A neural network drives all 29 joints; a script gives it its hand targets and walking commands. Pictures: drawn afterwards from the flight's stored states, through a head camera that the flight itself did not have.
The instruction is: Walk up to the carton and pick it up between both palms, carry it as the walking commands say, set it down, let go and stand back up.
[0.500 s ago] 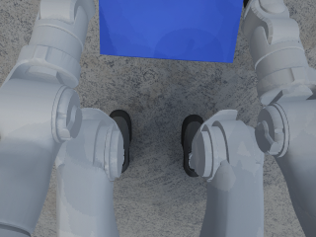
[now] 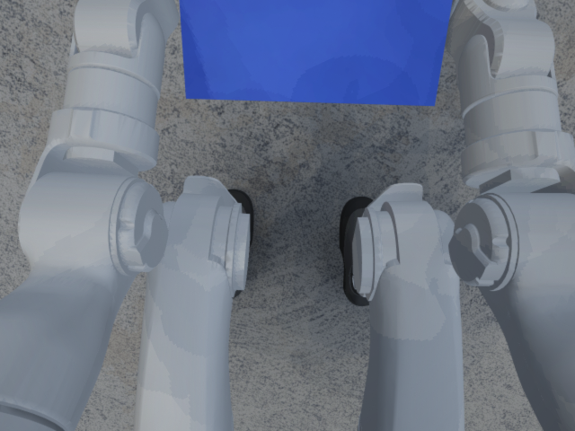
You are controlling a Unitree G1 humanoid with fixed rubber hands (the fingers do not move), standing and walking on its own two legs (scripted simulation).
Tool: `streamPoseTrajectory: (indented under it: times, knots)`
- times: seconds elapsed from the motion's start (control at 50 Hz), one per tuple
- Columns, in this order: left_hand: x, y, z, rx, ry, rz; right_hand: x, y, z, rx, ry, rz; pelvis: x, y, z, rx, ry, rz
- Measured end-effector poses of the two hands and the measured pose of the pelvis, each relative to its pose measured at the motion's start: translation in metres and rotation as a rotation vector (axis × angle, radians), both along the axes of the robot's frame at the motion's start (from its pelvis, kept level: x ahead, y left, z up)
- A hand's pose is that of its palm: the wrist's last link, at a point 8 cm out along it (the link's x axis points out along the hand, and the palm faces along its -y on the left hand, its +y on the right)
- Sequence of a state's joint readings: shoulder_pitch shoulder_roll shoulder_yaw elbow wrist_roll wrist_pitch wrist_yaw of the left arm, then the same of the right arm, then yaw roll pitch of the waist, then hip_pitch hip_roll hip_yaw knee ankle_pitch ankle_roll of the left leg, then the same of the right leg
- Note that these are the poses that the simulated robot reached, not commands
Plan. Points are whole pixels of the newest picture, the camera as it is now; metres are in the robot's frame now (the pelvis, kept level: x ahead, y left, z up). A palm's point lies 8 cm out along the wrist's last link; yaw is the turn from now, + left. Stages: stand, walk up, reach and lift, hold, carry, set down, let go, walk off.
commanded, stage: reach and lift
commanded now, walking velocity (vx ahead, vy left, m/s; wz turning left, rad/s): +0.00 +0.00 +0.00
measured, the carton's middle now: out of the picture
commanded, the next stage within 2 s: none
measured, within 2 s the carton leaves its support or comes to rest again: neither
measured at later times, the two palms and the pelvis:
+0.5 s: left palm out of the picture +0.54 +0.16 -0.09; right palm out of the picture +0.54 -0.15 -0.10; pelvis +0.00 +0.00 +0.04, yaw +0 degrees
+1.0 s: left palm out of the picture +0.52 +0.15 -0.02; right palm out of the picture +0.52 -0.15 -0.03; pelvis -0.02 +0.00 +0.09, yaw +0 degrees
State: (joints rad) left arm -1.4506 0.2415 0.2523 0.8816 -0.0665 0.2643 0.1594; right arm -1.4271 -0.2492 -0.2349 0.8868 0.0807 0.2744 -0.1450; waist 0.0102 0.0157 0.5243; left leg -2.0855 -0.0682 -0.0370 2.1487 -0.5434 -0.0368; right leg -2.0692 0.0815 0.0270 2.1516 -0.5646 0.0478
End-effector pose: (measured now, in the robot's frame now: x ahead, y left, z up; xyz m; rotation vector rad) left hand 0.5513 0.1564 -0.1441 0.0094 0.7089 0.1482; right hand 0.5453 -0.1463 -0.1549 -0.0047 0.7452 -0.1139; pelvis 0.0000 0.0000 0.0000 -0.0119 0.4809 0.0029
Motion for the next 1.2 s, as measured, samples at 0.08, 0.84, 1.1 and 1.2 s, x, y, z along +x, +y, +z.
streamPoseTrajectory:
  times: [0.08, 0.84, 1.1, 1.2]
  knots:
    - [0.004, -0.001, 0.011, -0.003, -0.015, 0.005, 0.003, -0.001, 0.009, 0.008, -0.014, -0.008, 0.001, -0.001, 0.007, 0.003, 0.004, -0.001]
    - [-0.019, -0.002, 0.104, -0.029, -0.054, 0.025, -0.022, -0.002, 0.100, 0.039, -0.051, -0.040, -0.013, -0.003, 0.078, 0.010, -0.024, -0.003]
    - [-0.029, -0.003, 0.140, -0.034, -0.058, 0.027, -0.032, -0.002, 0.137, 0.039, -0.055, -0.043, -0.016, -0.004, 0.105, 0.014, -0.055, -0.003]
    - [-0.033, -0.002, 0.155, -0.035, -0.060, 0.028, -0.035, -0.002, 0.152, 0.040, -0.057, -0.043, -0.016, -0.004, 0.115, 0.014, -0.072, -0.003]
